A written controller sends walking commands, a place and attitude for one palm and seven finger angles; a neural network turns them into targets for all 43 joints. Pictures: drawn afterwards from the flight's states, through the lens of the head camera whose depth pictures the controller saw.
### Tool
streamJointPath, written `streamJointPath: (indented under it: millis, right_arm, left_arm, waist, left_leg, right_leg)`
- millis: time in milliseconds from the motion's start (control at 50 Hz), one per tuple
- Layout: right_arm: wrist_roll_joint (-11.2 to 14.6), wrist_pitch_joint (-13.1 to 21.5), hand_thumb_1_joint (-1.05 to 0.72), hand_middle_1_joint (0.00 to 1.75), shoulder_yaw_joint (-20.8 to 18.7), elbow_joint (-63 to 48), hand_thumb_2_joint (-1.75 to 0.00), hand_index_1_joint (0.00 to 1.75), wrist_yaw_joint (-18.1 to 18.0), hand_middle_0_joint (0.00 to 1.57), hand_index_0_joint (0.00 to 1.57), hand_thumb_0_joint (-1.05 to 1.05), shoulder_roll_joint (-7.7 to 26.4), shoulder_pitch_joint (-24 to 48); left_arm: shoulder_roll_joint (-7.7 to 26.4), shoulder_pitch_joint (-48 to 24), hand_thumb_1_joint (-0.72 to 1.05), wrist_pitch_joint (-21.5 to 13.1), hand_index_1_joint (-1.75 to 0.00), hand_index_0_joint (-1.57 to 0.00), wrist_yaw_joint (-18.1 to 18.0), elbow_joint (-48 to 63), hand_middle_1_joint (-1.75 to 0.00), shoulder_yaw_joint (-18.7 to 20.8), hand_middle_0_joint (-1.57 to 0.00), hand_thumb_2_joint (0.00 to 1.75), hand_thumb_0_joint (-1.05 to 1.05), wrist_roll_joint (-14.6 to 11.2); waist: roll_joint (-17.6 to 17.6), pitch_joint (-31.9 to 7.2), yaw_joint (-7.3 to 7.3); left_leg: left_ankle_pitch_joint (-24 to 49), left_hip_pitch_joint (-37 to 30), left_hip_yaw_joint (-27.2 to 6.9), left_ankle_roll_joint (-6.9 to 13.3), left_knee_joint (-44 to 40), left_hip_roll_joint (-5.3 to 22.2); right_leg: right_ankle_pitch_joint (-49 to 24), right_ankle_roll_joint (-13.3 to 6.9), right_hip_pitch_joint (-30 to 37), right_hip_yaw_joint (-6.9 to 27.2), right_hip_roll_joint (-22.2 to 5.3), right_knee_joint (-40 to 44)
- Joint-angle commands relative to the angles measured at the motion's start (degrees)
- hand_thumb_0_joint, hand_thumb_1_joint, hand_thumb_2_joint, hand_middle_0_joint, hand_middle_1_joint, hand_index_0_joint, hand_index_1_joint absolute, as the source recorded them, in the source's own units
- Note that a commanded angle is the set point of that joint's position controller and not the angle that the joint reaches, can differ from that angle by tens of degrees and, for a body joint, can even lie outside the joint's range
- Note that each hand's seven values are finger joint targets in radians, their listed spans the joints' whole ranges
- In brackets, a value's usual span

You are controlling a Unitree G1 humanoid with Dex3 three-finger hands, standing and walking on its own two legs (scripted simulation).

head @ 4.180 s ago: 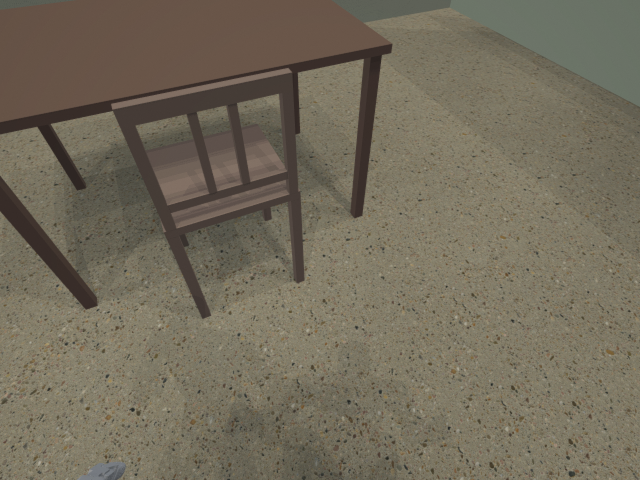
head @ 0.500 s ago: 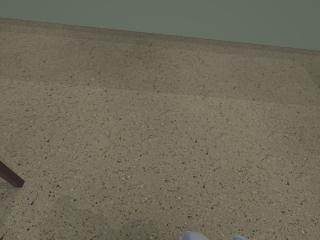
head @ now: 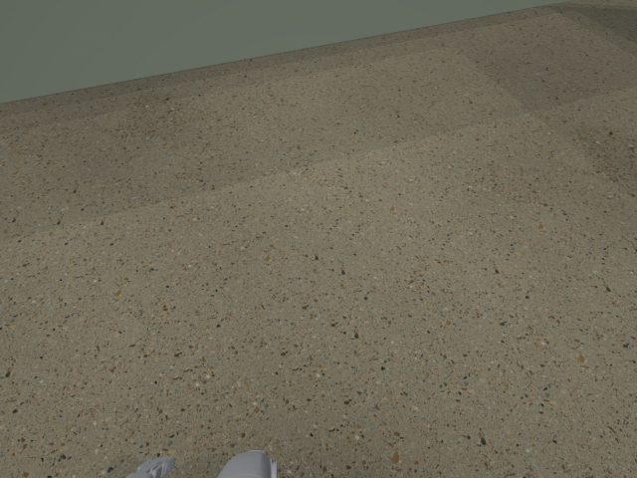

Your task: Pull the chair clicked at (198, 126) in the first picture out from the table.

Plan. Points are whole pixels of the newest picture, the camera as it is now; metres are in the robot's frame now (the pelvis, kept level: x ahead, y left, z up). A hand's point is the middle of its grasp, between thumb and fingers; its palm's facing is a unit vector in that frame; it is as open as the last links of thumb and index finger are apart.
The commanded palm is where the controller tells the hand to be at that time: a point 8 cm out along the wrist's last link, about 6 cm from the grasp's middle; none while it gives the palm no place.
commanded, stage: walk to a spot facing it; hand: left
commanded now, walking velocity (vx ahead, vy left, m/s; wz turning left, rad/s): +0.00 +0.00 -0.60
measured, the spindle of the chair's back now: out of the picture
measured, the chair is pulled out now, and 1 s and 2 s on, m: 0.00 0.00 0.00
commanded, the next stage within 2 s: turn to face it in 1.08 s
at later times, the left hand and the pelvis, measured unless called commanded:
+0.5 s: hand out of the picture +0.13 +0.21 -0.16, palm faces -0.28 -0.94 -0.21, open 7.4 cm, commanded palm none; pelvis -0.01 +0.04 +0.01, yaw -19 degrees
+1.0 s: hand (219, 452) +0.18 +0.17 -0.19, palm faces -0.46 -0.87 -0.17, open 7.4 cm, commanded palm none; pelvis +0.09 +0.00 -0.01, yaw -33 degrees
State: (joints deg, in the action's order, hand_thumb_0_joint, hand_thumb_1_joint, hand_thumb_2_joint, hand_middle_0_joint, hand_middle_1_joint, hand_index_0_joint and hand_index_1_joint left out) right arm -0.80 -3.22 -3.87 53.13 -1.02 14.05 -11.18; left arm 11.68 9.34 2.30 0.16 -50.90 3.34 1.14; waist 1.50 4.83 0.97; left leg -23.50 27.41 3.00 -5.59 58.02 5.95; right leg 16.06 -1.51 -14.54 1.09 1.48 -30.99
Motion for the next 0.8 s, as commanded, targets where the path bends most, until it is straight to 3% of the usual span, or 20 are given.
streamJointPath:
  millis: [0, 60, 100, 120, 140, 160, 200, 260, 360, 420, 460, 500, 520, 540, 560, 580, 600, 620, 680, 780]
  right_arm:
    - [0.2, 1.9, -0.9, 0.3, -0.7, -6.2, -0.9, 0.3, -0.3, 0.2, 0.2, 0.0, 3.7, 2.1]
    - [0.5, 2.3, -0.9, 0.3, -0.6, -6.2, -0.9, 0.3, -0.6, 0.2, 0.2, 0.0, 3.6, -1.1]
    - [0.5, 3.0, -0.9, 0.3, -0.6, -5.0, -0.9, 0.3, -1.0, 0.2, 0.2, 0.0, 4.2, -5.8]
    - [0.0, 3.7, -0.9, 0.3, -1.0, -4.9, -0.9, 0.3, -1.2, 0.2, 0.2, 0.0, 7.9, -7.3]
    - [-0.6, 3.6, -0.9, 0.3, -1.9, -6.3, -0.9, 0.3, -1.0, 0.2, 0.2, 0.0, 13.2, -6.3]
    - [-0.7, 3.6, -0.9, 0.3, -1.7, -6.5, -0.9, 0.3, -1.1, 0.2, 0.2, 0.0, 12.8, -4.8]
    - [-0.8, 4.1, -0.9, 0.3, -0.6, -8.4, -0.9, 0.3, -1.2, 0.2, 0.2, 0.0, 8.7, 1.3]
    - [-0.6, 4.3, -0.9, 0.3, -0.7, -7.8, -0.9, 0.3, -1.2, 0.2, 0.2, 0.0, 7.3, 1.5]
    - [-0.6, 4.0, -0.9, 0.3, -1.7, -5.0, -0.9, 0.3, -0.8, 0.2, 0.2, 0.0, 8.0, -4.1]
    - [-0.7, 3.7, -0.9, 0.3, -2.3, -4.0, -0.9, 0.3, -0.4, 0.2, 0.2, 0.0, 8.8, -4.5]
    - [-0.9, 3.6, -0.9, 0.3, -2.6, -3.2, -0.9, 0.3, 0.0, 0.2, 0.2, 0.0, 9.7, -5.4]
    - [-1.0, 3.4, -0.9, 0.3, -2.8, -2.5, -0.9, 0.3, 0.3, 0.2, 0.2, 0.0, 9.9, -5.0]
    - [-0.8, 3.3, -0.9, 0.3, -2.6, -2.4, -0.9, 0.3, 0.4, 0.2, 0.2, 0.0, 9.5, -4.1]
    - [-0.4, 3.3, -0.9, 0.3, -2.2, -3.0, -0.9, 0.3, 0.7, 0.2, 0.2, 0.0, 7.6, -3.5]
    - [0.0, 3.0, -0.9, 0.3, -0.6, -5.9, -0.9, 0.3, 1.1, 0.2, 0.2, 0.0, 2.7, -1.4]
    - [-0.6, 2.7, -0.9, 0.3, -0.3, -9.1, -0.9, 0.3, 1.2, 0.2, 0.2, 0.0, 4.1, 6.4]
    - [-0.4, 2.6, -0.9, 0.3, -0.4, -9.8, -0.9, 0.3, 1.3, 0.2, 0.2, 0.0, 4.3, 8.7]
    - [-0.7, 3.0, -0.9, 0.3, -0.7, -8.7, -0.9, 0.3, 1.5, 0.2, 0.2, 0.0, 4.9, 9.4]
    - [-1.0, 3.4, -0.9, 0.3, -1.1, -5.2, -0.9, 0.3, 2.1, 0.2, 0.2, 0.0, 4.4, 3.1]
    - [-0.5, 4.0, -0.9, 0.3, -0.8, -5.7, -0.9, 0.3, 2.5, 0.2, 0.2, 0.0, 3.1, 3.7]
  left_arm:
    - [12.9, 0.8, 0.9, -1.1, -0.3, -0.2, -0.8, 4.2, -0.3, 3.6, -0.2, 0.9, 0.0, 0.3]
    - [13.5, -1.7, 0.9, -0.6, -0.3, -0.2, -0.7, 5.0, -0.3, 3.8, -0.2, 0.9, 0.0, 0.3]
    - [11.8, -3.5, 0.9, -0.1, -0.3, -0.2, -0.5, 5.4, -0.3, 3.5, -0.2, 0.9, 0.0, -0.3]
    - [8.6, -2.2, 0.9, 0.4, -0.3, -0.2, -0.3, 6.6, -0.3, 3.0, -0.2, 0.9, 0.0, -0.7]
    - [5.9, 0.0, 0.9, 0.5, -0.3, -0.2, 0.4, 7.5, -0.3, 2.6, -0.2, 0.9, 0.0, -0.8]
    - [8.0, -0.4, 0.9, 0.8, -0.3, -0.2, 0.4, 6.9, -0.3, 3.1, -0.2, 0.9, 0.0, 0.2]
    - [9.0, 0.0, 0.9, 0.7, -0.3, -0.2, 1.5, 5.5, -0.3, 4.1, -0.2, 0.9, 0.0, 0.6]
    - [6.6, 1.5, 0.9, 1.3, -0.3, -0.2, 2.1, 4.5, -0.3, 3.6, -0.2, 0.9, 0.0, 0.3]
    - [4.7, -2.5, 0.9, 1.4, -0.3, -0.2, 2.2, 5.8, -0.3, 2.9, -0.2, 0.9, 0.0, 0.2]
    - [4.0, -2.5, 0.9, 1.0, -0.3, -0.2, 2.1, 5.7, -0.3, 2.5, -0.2, 0.9, 0.0, 0.1]
    - [3.9, -2.6, 0.9, 0.5, -0.3, -0.2, 2.3, 5.5, -0.3, 2.2, -0.2, 0.9, 0.0, 0.1]
    - [3.8, -0.3, 0.9, 0.0, -0.3, -0.2, 2.3, 4.7, -0.3, 2.2, -0.2, 0.9, 0.0, 0.2]
    - [4.5, 3.0, 0.9, -0.3, -0.3, -0.2, 2.2, 3.4, -0.3, 2.4, -0.2, 0.9, 0.0, 0.3]
    - [7.5, 7.4, 0.9, -1.0, -0.3, -0.2, 1.8, 1.7, -0.3, 3.2, -0.2, 0.9, 0.0, 0.4]
    - [15.2, 11.2, 0.9, -1.9, -0.3, -0.2, 0.9, 0.5, -0.3, 4.4, -0.2, 0.9, 0.0, 0.9]
    - [17.1, 15.9, 0.9, -1.6, -0.3, -0.2, 0.1, -0.6, -0.3, 4.5, -0.2, 0.9, 0.0, -0.3]
    - [15.4, 15.0, 0.9, -2.0, -0.3, -0.2, -0.6, -1.2, -0.3, 4.6, -0.2, 0.9, 0.0, -0.3]
    - [13.7, 12.4, 0.9, -2.7, -0.3, -0.2, -0.7, -1.0, -0.3, 4.2, -0.2, 0.9, 0.0, -0.2]
    - [10.1, 6.1, 0.9, -4.0, -0.3, -0.2, -0.3, 0.1, -0.3, 2.5, -0.2, 0.9, 0.0, 0.1]
    - [10.5, 8.5, 0.9, -5.0, -0.3, -0.2, 0.0, -1.9, -0.3, 2.4, -0.2, 0.9, 0.0, 0.1]
  waist:
    - [-10.2, -6.5, -1.73]
    - [-11.1, -7.0, -0.01]
    - [-8.9, -7.9, 2.11]
    - [2.4, -8.7, 2.35]
    - [18.1, -7.1, 0.89]
    - [15.4, -6.3, 1.66]
    - [7.6, -3.7, -1.34]
    - [6.8, -5.1, -1.35]
    - [7.0, -5.1, 1.75]
    - [9.3, -6.1, 2.16]
    - [10.2, -8.1, 2.71]
    - [9.7, -9.2, 1.21]
    - [7.9, -9.2, -0.76]
    - [0.2, -10.0, -3.26]
    - [-21.2, -8.2, -6.08]
    - [-17.5, -5.2, -9.41]
    - [-15.0, -4.1, -8.21]
    - [-14.3, -1.0, -7.26]
    - [-10.2, 1.0, -1.86]
    - [-10.1, 1.5, -1.97]
  left_leg:
    - [-0.6, -0.9, -0.1, 0.2, -7.5, -1.3]
    - [1.4, -7.8, 0.7, 1.0, -17.3, -3.1]
    - [10.2, -17.4, 0.6, 1.7, -31.3, -2.7]
    - [10.2, -22.9, -9.0, 4.8, -39.2, 6.0]
    - [13.2, -23.4, -21.9, 10.5, -44.5, 19.8]
    - [8.5, -17.3, -23.9, 13.1, -45.6, 22.9]
    - [6.2, -11.7, -15.2, 12.2, -45.2, 17.2]
    - [12.3, -16.4, -4.1, 11.1, -43.2, 12.3]
    - [18.2, -21.2, -0.9, 13.0, -41.7, 15.3]
    - [22.4, -21.8, 2.3, 12.8, -39.1, 16.4]
    - [18.6, -22.3, 2.9, 12.0, -37.7, 17.2]
    - [10.3, -21.0, 4.9, 10.0, -34.8, 17.0]
    - [4.5, -15.9, 6.7, 8.1, -30.8, 16.1]
    - [-0.8, -7.4, 9.4, 5.3, -21.7, 13.1]
    - [-15.0, 12.6, 13.2, 1.2, -5.0, 4.6]
    - [-14.8, 18.9, 4.1, 1.2, 3.2, 2.4]
    - [-9.3, 19.8, 0.9, 1.7, 7.2, 2.9]
    - [-4.8, 20.4, -0.9, 1.8, 7.6, 3.7]
    - [4.4, 11.4, 0.9, 0.6, 1.8, 3.3]
    - [9.1, 7.2, 1.9, 0.6, -6.9, 1.4]
  right_leg:
    - [-25.1, -9.2, 4.2, 16.0, -14.0, 8.9]
    - [-23.7, -7.9, 0.7, 18.1, -12.8, 7.0]
    - [-19.2, -3.9, -4.0, 16.4, -9.2, 1.8]
    - [-7.7, -0.7, -11.2, 12.2, -3.0, -6.0]
    - [16.2, 2.9, -19.4, 2.9, 3.0, -20.2]
    - [17.7, 3.6, -18.3, 3.9, 0.4, -31.6]
    - [11.0, 4.0, -17.1, 2.9, -2.1, -38.9]
    - [6.2, 5.3, -17.0, 0.0, -3.1, -37.4]
    - [9.0, 5.6, -15.0, -3.3, -4.9, -24.6]
    - [10.1, 5.1, -11.3, -5.6, -4.3, -17.5]
    - [11.8, 4.3, -8.1, -7.2, -3.5, -12.3]
    - [8.7, 3.3, -3.1, -9.3, -2.0, -3.9]
    - [3.8, 2.4, 3.6, -10.4, -1.2, 2.1]
    - [3.5, 0.4, 13.6, -5.7, -4.6, 9.1]
    - [10.0, -6.1, 23.7, 18.2, -20.5, 18.0]
    - [7.0, -10.4, 19.4, 26.5, -26.4, 20.4]
    - [10.5, -11.3, 17.6, 27.5, -24.5, 20.6]
    - [12.6, -10.7, 14.5, 24.9, -22.4, 20.9]
    - [0.3, -7.7, 7.1, 11.4, -16.2, 18.9]
    - [-3.1, -7.9, 5.4, 10.6, -14.6, 19.2]
